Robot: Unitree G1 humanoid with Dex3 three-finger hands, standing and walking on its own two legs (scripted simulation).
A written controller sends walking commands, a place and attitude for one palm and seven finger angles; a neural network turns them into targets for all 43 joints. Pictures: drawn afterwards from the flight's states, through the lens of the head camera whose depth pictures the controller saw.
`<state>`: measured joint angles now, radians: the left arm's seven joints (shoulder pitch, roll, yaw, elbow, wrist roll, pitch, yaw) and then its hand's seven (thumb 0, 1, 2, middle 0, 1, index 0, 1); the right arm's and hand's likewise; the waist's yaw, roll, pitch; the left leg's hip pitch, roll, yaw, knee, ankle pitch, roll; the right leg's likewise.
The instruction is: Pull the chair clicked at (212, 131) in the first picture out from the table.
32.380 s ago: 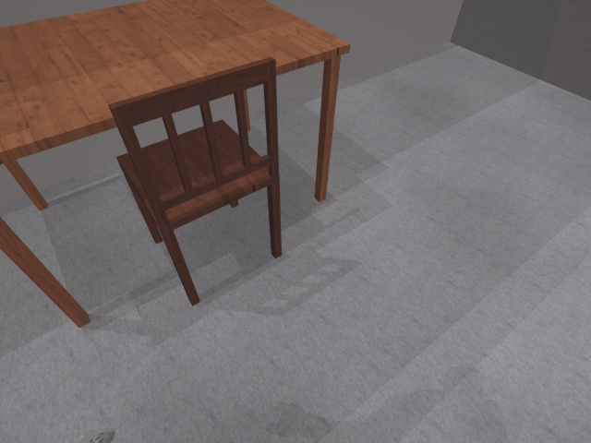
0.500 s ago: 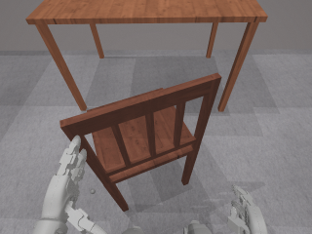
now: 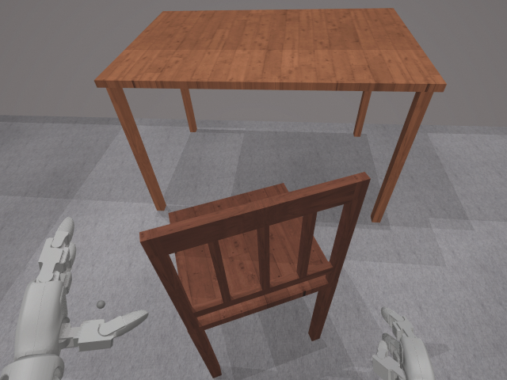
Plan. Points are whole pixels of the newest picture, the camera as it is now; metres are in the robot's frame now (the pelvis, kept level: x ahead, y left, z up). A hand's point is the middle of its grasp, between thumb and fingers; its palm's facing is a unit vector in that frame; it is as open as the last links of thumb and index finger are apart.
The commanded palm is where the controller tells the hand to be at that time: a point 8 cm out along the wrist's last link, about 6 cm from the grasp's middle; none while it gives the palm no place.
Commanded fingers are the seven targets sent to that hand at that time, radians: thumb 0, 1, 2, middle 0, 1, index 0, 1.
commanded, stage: draw the hand back to the body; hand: left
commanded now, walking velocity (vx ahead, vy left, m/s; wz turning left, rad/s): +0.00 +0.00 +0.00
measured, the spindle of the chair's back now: (263, 258) +0.38 +0.03 -0.09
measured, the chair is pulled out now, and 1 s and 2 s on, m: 0.52 0.52 0.52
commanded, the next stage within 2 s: step back with the hand held close in 0.72 s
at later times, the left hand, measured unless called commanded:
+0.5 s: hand (42, 258) +0.20 +0.26 +0.18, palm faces +0.47 -0.78 -0.41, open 7.9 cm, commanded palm +0.15 +0.30 +0.19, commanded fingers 0.00 0.90 0.90 -0.20 -0.30 -0.20 -0.30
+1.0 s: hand (35, 255) +0.19 +0.26 +0.20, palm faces +0.45 -0.76 -0.47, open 7.4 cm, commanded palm +0.14 +0.29 +0.19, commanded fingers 0.00 0.90 0.90 -0.20 -0.30 -0.20 -0.30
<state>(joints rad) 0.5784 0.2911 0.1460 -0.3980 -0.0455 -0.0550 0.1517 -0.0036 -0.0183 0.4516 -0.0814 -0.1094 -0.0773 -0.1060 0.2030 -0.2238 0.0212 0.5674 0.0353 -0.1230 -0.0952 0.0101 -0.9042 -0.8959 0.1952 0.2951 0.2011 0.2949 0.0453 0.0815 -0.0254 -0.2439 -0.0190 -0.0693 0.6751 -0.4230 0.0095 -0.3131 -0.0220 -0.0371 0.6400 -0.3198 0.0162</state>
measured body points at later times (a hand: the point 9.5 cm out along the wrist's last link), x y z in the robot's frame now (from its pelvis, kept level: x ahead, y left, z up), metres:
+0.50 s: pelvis +0.01 +0.01 +0.02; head +0.00 -0.02 +0.46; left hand +0.17 +0.30 +0.20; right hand +0.19 -0.21 -0.08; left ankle -0.04 +0.12 -0.72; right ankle +0.01 -0.13 -0.72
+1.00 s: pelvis -0.01 +0.00 +0.02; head -0.01 -0.03 +0.47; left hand +0.16 +0.30 +0.22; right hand +0.18 -0.23 -0.07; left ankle -0.04 +0.12 -0.72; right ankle +0.01 -0.13 -0.72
